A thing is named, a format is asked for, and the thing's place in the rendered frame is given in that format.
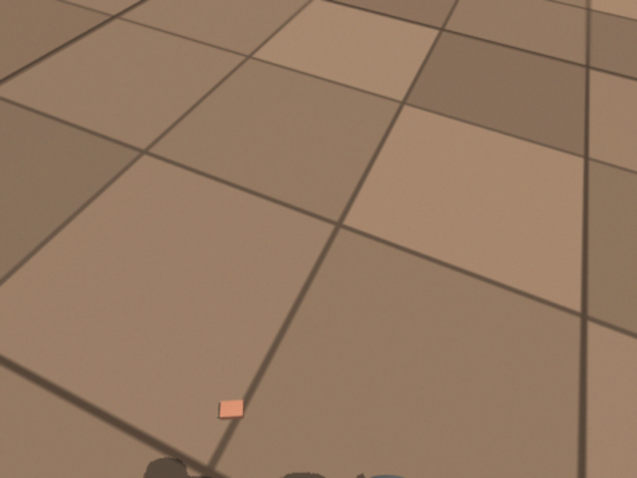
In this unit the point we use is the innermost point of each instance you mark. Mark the small box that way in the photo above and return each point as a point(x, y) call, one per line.
point(232, 409)

